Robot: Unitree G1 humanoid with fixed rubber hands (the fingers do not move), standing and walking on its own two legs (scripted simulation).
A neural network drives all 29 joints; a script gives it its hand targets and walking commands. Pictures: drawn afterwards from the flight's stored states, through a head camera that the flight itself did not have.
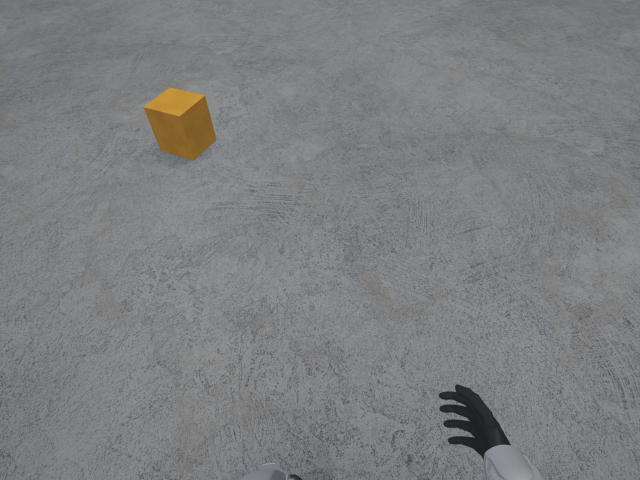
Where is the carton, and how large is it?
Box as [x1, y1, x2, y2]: [143, 88, 215, 160]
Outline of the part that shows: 169,88 143,107 160,149 162,151 194,160 215,139 204,95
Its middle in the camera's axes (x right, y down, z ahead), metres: -0.70 -0.60 +1.95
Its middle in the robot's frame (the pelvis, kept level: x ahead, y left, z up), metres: +1.79 +0.72 -0.61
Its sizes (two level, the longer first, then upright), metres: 0.210 0.200 0.250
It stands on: the floor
